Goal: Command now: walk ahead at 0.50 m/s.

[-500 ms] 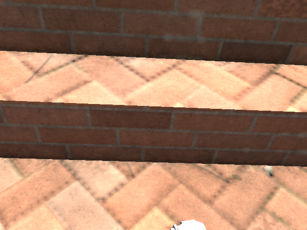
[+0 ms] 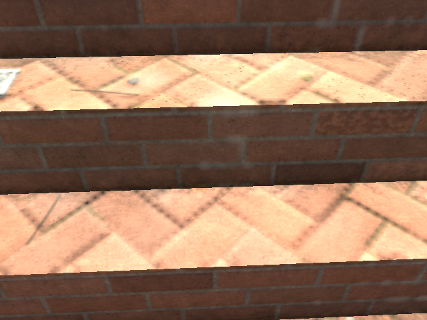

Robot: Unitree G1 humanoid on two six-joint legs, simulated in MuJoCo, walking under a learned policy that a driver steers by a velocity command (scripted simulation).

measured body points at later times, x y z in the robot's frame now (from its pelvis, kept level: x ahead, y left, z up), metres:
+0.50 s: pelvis +0.06 +0.04 -0.01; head +0.04 +0.04 +0.44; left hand +0.28 +0.23 -0.08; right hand +0.07 -0.18 -0.15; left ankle +0.04 +0.12 -0.68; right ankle -0.04 -0.05 -0.57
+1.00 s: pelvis +0.12 -0.12 +0.09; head +0.15 -0.16 +0.54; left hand +0.13 +0.12 -0.03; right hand +0.40 -0.29 +0.05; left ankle +0.13 +0.02 -0.32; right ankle +0.07 -0.23 -0.63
